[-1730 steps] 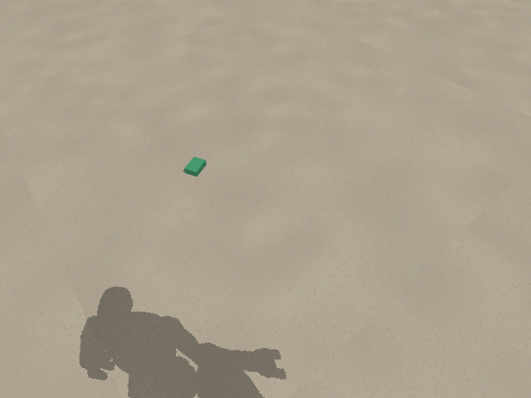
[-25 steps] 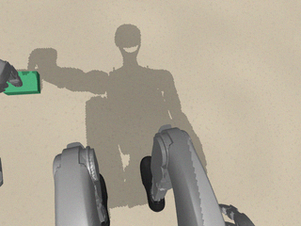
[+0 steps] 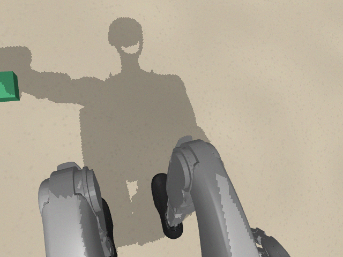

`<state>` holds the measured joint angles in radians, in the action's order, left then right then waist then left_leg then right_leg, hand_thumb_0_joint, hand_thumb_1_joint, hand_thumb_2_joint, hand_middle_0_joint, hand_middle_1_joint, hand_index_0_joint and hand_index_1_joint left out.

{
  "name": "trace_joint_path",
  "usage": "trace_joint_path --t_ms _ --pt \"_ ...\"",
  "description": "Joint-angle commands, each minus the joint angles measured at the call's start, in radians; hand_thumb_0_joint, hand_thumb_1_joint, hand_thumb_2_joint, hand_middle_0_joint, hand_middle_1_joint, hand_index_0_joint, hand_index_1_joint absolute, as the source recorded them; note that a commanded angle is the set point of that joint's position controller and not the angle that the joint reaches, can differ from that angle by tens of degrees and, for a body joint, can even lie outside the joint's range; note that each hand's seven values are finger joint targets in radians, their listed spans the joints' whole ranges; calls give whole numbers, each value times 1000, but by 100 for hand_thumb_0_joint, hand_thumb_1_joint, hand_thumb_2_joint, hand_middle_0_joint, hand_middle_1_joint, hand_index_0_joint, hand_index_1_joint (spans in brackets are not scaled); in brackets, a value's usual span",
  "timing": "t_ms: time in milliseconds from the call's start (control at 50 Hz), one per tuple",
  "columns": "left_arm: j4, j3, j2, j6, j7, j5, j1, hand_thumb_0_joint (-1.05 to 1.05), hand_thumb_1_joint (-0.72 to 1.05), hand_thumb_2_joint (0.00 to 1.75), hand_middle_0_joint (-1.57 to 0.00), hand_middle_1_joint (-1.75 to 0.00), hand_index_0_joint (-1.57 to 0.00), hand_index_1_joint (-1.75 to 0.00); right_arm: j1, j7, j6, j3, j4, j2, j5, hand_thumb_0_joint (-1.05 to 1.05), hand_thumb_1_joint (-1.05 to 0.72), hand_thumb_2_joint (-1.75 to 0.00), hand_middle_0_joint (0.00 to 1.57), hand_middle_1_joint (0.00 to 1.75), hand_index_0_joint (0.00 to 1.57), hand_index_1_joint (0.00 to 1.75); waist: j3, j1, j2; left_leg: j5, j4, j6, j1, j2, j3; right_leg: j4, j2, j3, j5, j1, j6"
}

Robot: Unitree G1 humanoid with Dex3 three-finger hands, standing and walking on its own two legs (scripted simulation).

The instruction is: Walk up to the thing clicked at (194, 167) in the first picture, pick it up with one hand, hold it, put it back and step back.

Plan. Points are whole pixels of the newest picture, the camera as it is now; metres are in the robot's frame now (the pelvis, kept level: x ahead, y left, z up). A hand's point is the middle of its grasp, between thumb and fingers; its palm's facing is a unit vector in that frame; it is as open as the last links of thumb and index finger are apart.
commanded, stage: lower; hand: left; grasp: from above
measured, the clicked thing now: out of the picture +0.55 +0.36 -0.33
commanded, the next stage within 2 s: rest in 0.34 s
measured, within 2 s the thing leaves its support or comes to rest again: neither
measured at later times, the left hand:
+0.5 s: hand out of the picture +0.47 +0.34 -0.21, palm faces -0.46 -0.08 -0.88, open 3.7 cm
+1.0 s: hand out of the picture +0.48 +0.34 -0.25, palm faces -0.46 -0.08 -0.88, open 3.7 cm
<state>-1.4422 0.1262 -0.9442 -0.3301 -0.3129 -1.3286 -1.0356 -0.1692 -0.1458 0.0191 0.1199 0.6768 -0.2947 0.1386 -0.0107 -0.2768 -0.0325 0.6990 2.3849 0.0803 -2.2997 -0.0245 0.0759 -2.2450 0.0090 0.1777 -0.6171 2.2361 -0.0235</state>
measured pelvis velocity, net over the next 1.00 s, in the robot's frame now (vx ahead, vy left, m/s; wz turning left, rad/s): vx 0.00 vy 0.00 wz -0.07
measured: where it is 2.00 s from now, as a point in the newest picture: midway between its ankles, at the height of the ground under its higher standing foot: (138, 230)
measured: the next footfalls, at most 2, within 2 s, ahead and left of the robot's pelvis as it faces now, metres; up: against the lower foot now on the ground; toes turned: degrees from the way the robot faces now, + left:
none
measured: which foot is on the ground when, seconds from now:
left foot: down 0.00-1.00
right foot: down 0.00-1.00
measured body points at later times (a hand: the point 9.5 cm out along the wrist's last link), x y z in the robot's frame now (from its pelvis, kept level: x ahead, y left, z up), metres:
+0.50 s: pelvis +0.00 +0.00 -0.02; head +0.27 +0.11 +0.32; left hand +0.49 +0.35 -0.16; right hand +0.04 -0.27 -0.10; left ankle +0.07 +0.10 -0.31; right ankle +0.12 -0.10 -0.31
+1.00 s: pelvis +0.00 +0.00 -0.03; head +0.29 +0.11 +0.30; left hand +0.50 +0.35 -0.20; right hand +0.04 -0.26 -0.09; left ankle +0.07 +0.10 -0.31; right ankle +0.12 -0.10 -0.31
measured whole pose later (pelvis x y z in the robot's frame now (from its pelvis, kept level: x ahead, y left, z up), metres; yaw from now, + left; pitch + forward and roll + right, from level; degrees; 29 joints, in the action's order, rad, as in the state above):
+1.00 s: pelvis +0.00 +0.00 -0.03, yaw -4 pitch +30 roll -14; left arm -1.59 0.19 -1.13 -0.38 -0.44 -1.40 -1.05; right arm -0.14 -0.16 0.07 0.25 0.61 -0.31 0.20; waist -0.14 -0.35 -0.12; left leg 0.72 2.53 0.09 -2.36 -0.04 0.15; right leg -2.33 -0.01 0.25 -0.61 2.27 -0.02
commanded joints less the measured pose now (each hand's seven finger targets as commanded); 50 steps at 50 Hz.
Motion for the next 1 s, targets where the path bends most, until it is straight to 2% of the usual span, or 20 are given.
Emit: trace_joint_path --t_ms 0,80,120,140,220,280,340,360,420,460,500,580,640,660,780,860,880,900,960,980 --pt "148 40 -293 -11 -36 22 -307 0 90 0 -119 -8 -125 -1 -214 14 -3 -73 5 -268 5 0 -91 -90 20 30 20 30 692 -12 395 -219 -262 -56 547 19 44 176 -49 -8 181 -299 -17" --pt "153 44 -305 -13 -34 9 -284 0 87 0 -119 -7 -124 -1 -218 13 -4 -67 -6 -271 9 0 -91 -90 20 30 20 30 697 -4 418 -239 -258 -59 577 17 47 163 -48 -4 189 -292 -17" --pt "128 15 -275 -15 -30 15 -290 0 89 0 -119 -7 -125 -1 -211 13 -3 -75 -11 -285 9 0 -91 -90 20 30 20 30 655 -26 406 -223 -243 -56 534 18 40 167 -49 -5 188 -288 -16" --pt "105 32 -294 -17 -30 11 -278 0 89 0 -120 -8 -125 -2 -213 11 -5 -56 -4 -269 11 0 -91 -90 20 30 20 30 642 -30 380 -219 -242 -54 519 17 45 163 -49 -1 184 -292 -15" --pt "98 23 -300 -40 -30 10 -289 0 91 0 -120 -11 -126 -5 -203 12 -3 -45 -12 -280 19 0 -91 -90 20 30 20 30 626 -36 390 -222 -222 -57 529 14 56 155 -49 6 181 -274 -15" --pt "95 51 -350 -59 -53 -3 -303 0 92 0 -119 -12 -126 -5 -199 10 -3 -31 -17 -289 26 0 -91 -90 20 30 20 30 637 -40 389 -231 -208 -60 514 15 62 137 -52 16 184 -285 -16" --pt "66 58 -366 -73 -78 -23 -307 0 95 0 -120 -13 -127 -6 -195 10 0 -27 -20 -296 34 0 -91 -90 20 30 20 30 622 -43 417 -215 -202 -62 527 12 65 129 -55 21 165 -255 -17" --pt "56 57 -363 -75 -83 -31 -308 0 95 0 -119 -15 -126 -8 -195 9 3 -20 -24 -297 38 0 -91 -90 20 30 20 30 601 -56 415 -224 -197 -64 538 11 73 123 -52 25 165 -228 -18" --pt "72 70 -405 -83 -111 -51 -317 0 93 0 -119 -14 -126 -7 -193 10 6 -25 -25 -305 45 0 -91 -90 20 30 20 30 641 -44 468 -228 -197 -63 556 7 66 114 -59 24 178 -260 -15" --pt "31 74 -404 -74 -126 -60 -304 0 95 0 -118 -13 -125 -5 -192 7 11 -13 -29 -295 49 0 -90 -90 20 30 20 30 612 -51 452 -220 -187 -61 533 6 70 108 -60 29 170 -237 -16" --pt "21 71 -396 -69 -136 -58 -298 0 92 0 -117 -12 -124 -5 -197 9 15 -20 -34 -314 51 0 -90 -90 20 30 20 30 595 -71 431 -232 -175 -60 524 5 72 106 -60 31 183 -239 -14" --pt "-4 85 -430 -55 -148 -64 -285 0 95 0 -118 -12 -125 -5 -199 6 29 3 -39 -300 54 0 -90 -90 20 30 20 30 578 -68 427 -238 -161 -57 504 3 70 102 -64 31 192 -254 -12" --pt "2 85 -433 -53 -146 -53 -270 0 94 0 -117 -13 -124 -6 -202 6 34 -2 -41 -321 58 0 -90 -90 20 30 20 30 586 -76 446 -272 -150 -62 515 1 71 99 -63 36 213 -273 -13" --pt "-6 80 -435 -52 -149 -49 -264 0 93 0 -116 -14 -124 -6 -192 6 36 10 -38 -303 59 0 -90 -90 20 30 20 30 605 -64 453 -261 -152 -58 509 0 68 99 -70 35 213 -298 -11" --pt "6 91 -467 -55 -154 -48 -270 0 96 0 -118 -15 -125 -7 -197 5 44 18 -46 -326 63 0 -90 -90 20 30 20 30 572 -85 455 -275 -135 -60 501 -3 75 95 -69 43 221 -294 -11" --pt "-11 93 -475 -56 -163 -49 -249 0 97 0 -118 -14 -126 -6 -190 4 45 32 -48 -322 67 0 -90 -90 20 30 20 30 576 -84 445 -257 -132 -56 487 -7 73 101 -77 44 218 -324 -9" --pt "-14 80 -459 -55 -163 -43 -252 0 95 0 -118 -14 -125 -7 -182 8 50 12 -59 -351 66 0 -90 -90 20 30 20 30 554 -92 441 -250 -129 -59 493 -7 82 99 -74 47 208 -286 -13" --pt "-20 96 -483 -56 -168 -43 -253 0 95 0 -118 -15 -125 -7 -177 6 52 33 -54 -334 66 0 -90 -90 20 30 20 30 540 -86 452 -251 -133 -62 484 -8 87 95 -74 56 202 -285 -14" --pt "-17 79 -469 -54 -164 -61 -242 0 96 0 -119 -16 -126 -9 -181 4 56 28 -63 -342 70 0 -90 -90 20 30 20 30 526 -96 469 -268 -139 -71 532 -16 104 82 -71 57 199 -240 -13" --pt "-8 93 -480 -57 -168 -55 -250 0 98 0 -120 -16 -127 -9 -179 2 58 30 -63 -344 72 0 -90 -90 20 30 20 30 529 -96 483 -282 -146 -77 543 -17 115 80 -69 63 198 -238 -13"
